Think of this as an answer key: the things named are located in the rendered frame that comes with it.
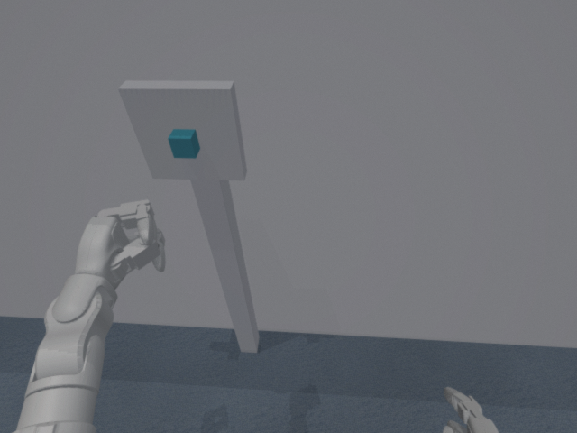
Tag panel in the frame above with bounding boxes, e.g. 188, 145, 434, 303
118, 80, 260, 353

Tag robot left hand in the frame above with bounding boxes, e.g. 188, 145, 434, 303
75, 199, 165, 289

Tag button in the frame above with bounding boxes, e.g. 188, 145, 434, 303
168, 129, 200, 158

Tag robot left forearm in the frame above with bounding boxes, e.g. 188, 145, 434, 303
12, 273, 117, 433

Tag robot right hand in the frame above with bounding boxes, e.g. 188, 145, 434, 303
443, 387, 499, 433

